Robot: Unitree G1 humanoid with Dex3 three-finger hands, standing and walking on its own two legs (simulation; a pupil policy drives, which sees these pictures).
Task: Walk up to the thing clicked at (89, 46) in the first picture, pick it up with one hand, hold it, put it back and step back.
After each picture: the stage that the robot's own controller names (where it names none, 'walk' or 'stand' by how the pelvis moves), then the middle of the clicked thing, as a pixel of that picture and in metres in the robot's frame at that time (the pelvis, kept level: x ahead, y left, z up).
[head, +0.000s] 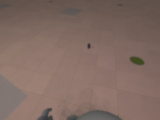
stand; (88, 46) +1.61 +0.06 -0.72
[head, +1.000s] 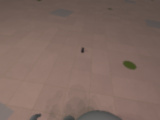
walk; (82, 50) +1.48 +0.11 -0.72
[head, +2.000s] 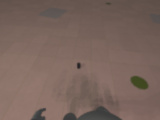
walk; (78, 65) +0.92 +0.17 -0.71
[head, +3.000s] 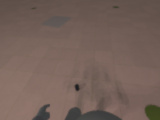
walk; (77, 87) +0.53 +0.21 -0.69
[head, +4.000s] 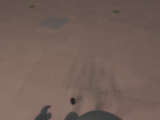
stand; (72, 101) +0.34 +0.20 -0.71
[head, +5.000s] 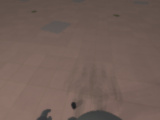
stand; (73, 105) +0.32 +0.19 -0.72
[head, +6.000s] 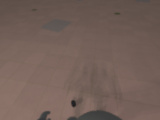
stand; (73, 103) +0.33 +0.20 -0.73
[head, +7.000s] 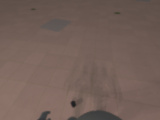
stand; (73, 104) +0.32 +0.20 -0.73
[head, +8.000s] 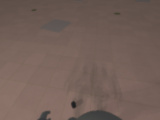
go down; (73, 104) +0.32 +0.19 -0.73
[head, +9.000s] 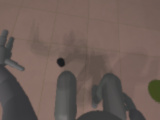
go down; (61, 62) +0.42 +0.22 -0.31
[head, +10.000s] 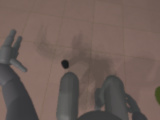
close in; (65, 64) +0.42 +0.21 -0.31
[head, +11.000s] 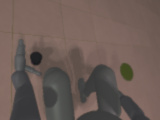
close in; (36, 59) +0.41 +0.25 -0.22
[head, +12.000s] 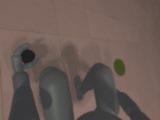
close; (28, 57) +0.40 +0.26 -0.22
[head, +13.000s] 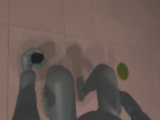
lift; (36, 58) +0.38 +0.24 -0.22
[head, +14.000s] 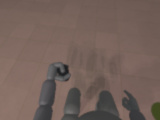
lift; (64, 73) +0.32 +0.18 -0.01
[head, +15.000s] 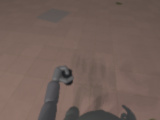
hold; (67, 77) +0.32 +0.17 +0.00
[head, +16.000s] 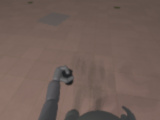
hold; (68, 77) +0.32 +0.17 +0.00
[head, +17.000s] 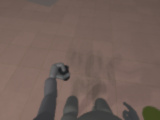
crouch; (64, 73) +0.35 +0.18 -0.05
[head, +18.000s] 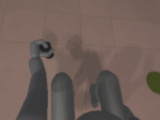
lower; (47, 50) +0.47 +0.24 -0.11
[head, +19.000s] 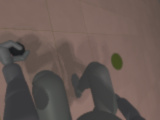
lower; (18, 52) +0.44 +0.27 -0.23
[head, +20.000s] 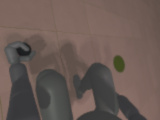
lower; (24, 52) +0.43 +0.26 -0.23
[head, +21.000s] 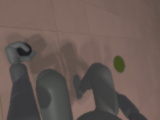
lower; (25, 52) +0.43 +0.26 -0.23
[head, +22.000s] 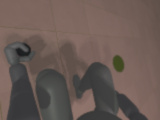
lower; (24, 52) +0.43 +0.26 -0.23
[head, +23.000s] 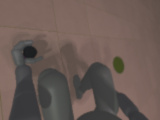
open; (29, 54) +0.42 +0.24 -0.23
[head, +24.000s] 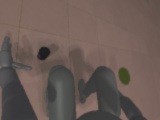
stand; (43, 54) +0.42 +0.23 -0.24
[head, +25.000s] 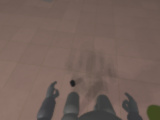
stand; (72, 83) +0.39 +0.17 -0.56
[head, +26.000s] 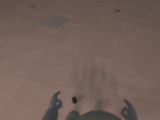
stand; (74, 100) +0.36 +0.17 -0.67
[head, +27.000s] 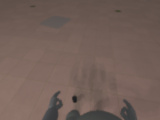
stand; (74, 99) +0.37 +0.17 -0.67
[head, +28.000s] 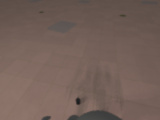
stand; (78, 101) +0.38 +0.16 -0.72
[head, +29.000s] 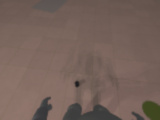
walk; (77, 84) +0.44 +0.14 -0.70
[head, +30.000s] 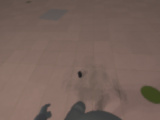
walk; (79, 74) +0.69 +0.21 -0.70
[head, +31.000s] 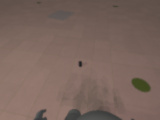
stand; (80, 64) +0.99 +0.20 -0.70
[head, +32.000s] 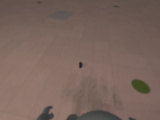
stand; (80, 65) +0.98 +0.18 -0.72
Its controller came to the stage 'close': yes
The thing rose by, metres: 0.72
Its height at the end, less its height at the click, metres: +0.00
